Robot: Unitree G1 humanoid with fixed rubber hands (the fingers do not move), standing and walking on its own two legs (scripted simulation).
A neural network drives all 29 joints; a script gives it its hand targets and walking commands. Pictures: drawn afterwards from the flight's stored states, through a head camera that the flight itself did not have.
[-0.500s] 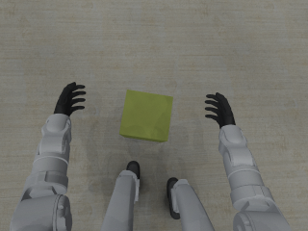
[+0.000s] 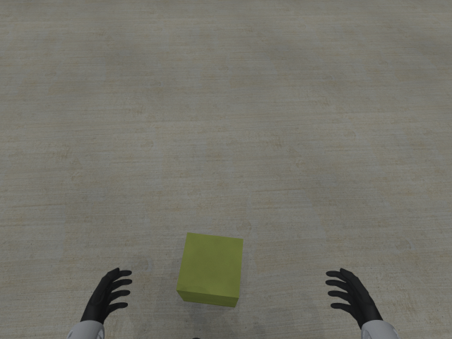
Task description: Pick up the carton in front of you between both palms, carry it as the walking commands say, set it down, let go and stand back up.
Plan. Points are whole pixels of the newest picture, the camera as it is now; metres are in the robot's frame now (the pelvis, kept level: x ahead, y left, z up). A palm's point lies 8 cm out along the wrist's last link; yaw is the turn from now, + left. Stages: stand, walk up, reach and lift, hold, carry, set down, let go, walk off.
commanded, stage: let go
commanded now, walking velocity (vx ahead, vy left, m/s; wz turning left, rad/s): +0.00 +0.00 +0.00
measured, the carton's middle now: (212, 271) +0.38 +0.05 -0.65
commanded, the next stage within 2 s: stand in 0.48 s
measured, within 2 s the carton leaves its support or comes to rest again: neither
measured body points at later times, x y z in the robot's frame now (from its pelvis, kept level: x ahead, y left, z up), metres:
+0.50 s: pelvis +0.01 -0.01 +0.00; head +0.02 +0.00 +0.45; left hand +0.17 +0.23 -0.08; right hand +0.18 -0.25 -0.07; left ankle +0.03 +0.11 -0.74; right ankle -0.06 -0.12 -0.74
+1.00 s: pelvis +0.02 +0.00 +0.00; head +0.02 +0.02 +0.45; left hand +0.15 +0.29 -0.11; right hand +0.15 -0.29 -0.10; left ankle +0.03 +0.11 -0.74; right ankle -0.06 -0.12 -0.74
